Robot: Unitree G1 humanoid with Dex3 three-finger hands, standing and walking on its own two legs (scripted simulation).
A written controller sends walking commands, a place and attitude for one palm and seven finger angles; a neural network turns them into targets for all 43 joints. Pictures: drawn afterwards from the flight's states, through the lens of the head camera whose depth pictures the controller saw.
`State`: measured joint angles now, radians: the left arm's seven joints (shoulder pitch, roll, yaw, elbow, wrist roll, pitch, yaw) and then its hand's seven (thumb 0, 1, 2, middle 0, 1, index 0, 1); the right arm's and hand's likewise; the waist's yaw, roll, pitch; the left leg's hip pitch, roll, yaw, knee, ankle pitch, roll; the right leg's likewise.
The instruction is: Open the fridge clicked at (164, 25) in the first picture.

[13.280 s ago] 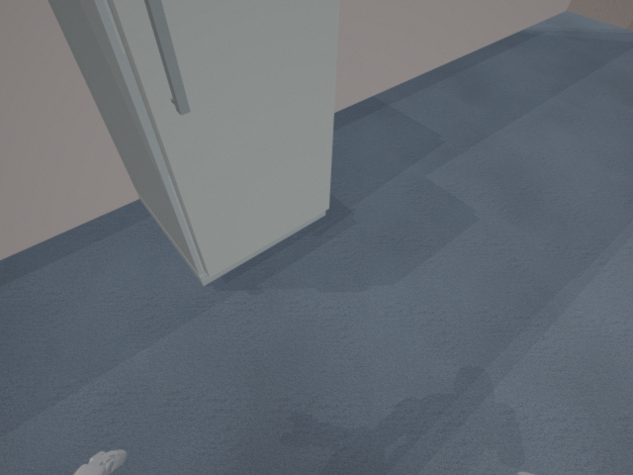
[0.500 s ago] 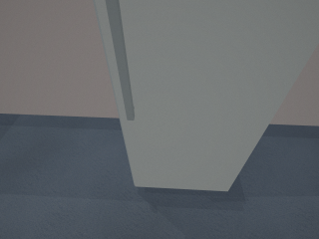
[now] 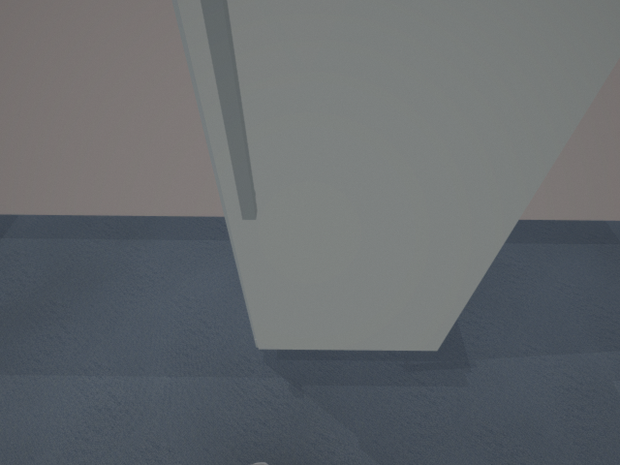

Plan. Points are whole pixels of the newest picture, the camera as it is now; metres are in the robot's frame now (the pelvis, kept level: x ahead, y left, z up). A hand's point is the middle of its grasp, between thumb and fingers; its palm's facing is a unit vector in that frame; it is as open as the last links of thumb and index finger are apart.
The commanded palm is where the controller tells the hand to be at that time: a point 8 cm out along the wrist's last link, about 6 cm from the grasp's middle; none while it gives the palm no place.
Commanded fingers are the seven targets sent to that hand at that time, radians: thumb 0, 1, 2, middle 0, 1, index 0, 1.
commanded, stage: come to a stop and stand still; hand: left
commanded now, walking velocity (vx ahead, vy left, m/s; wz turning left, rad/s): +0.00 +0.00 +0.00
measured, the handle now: (234, 102) +0.53 +0.12 +0.20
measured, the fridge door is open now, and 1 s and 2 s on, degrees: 0 0 0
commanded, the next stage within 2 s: look again from close up in 0.44 s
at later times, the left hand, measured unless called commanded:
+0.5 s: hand out of the picture +0.01 +0.18 -0.17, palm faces -0.01 -0.98 -0.20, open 7.4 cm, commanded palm none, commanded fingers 0.00 0.90 0.90 -0.20 -0.30 -0.20 -0.30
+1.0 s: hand out of the picture +0.05 +0.19 -0.16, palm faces -0.03 -0.97 -0.25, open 7.4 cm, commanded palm none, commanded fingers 0.00 0.90 0.90 -0.20 -0.30 -0.20 -0.30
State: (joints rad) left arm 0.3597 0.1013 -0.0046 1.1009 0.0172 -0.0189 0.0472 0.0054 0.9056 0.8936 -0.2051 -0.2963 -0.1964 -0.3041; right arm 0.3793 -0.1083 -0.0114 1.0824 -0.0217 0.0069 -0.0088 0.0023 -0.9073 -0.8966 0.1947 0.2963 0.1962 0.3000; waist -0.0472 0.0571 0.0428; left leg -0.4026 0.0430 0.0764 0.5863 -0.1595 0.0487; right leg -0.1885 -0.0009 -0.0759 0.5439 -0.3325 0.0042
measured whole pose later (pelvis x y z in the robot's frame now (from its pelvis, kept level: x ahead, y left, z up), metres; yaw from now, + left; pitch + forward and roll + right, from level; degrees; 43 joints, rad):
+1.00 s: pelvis +0.03 -0.01 +0.01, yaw -2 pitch -1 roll +0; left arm 0.29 0.23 0.00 1.06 0.02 -0.02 0.02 0.01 0.91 0.89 -0.20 -0.30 -0.20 -0.30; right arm 0.20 -0.21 0.00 1.09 -0.01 -0.01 -0.01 0.00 -0.91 -0.90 0.20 0.30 0.20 0.30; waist 0.00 -0.01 0.02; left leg -0.29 0.03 0.12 0.45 -0.14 0.03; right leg -0.12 -0.02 -0.03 0.46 -0.33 0.00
